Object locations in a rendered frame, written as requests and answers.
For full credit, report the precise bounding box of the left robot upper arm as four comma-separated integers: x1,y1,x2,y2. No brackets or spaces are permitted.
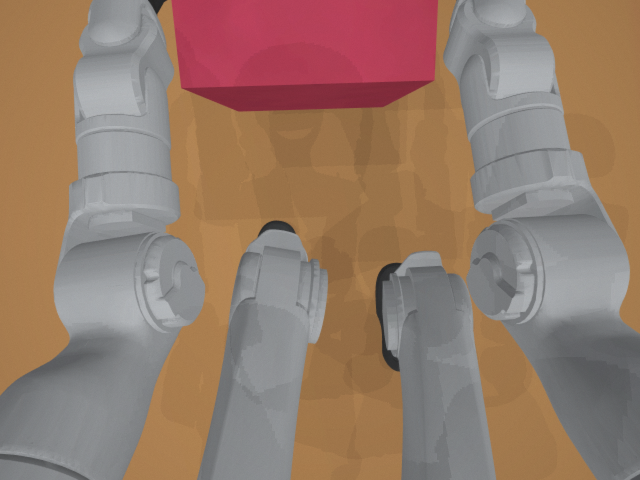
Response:
0,231,205,480

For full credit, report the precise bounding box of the carton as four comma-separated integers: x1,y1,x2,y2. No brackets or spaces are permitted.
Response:
171,0,438,112

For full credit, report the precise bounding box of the robot right shin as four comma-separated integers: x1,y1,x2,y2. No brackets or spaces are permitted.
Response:
391,251,473,358

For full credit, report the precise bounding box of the right robot upper arm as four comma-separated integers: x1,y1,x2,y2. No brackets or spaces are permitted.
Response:
466,214,640,480

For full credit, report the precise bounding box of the robot right forearm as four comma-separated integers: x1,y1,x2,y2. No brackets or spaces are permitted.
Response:
443,0,630,285

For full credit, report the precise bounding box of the robot right thigh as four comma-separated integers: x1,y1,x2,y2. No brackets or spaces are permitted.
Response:
382,266,496,480

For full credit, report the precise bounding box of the robot left forearm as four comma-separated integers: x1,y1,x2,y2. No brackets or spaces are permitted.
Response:
53,0,181,318

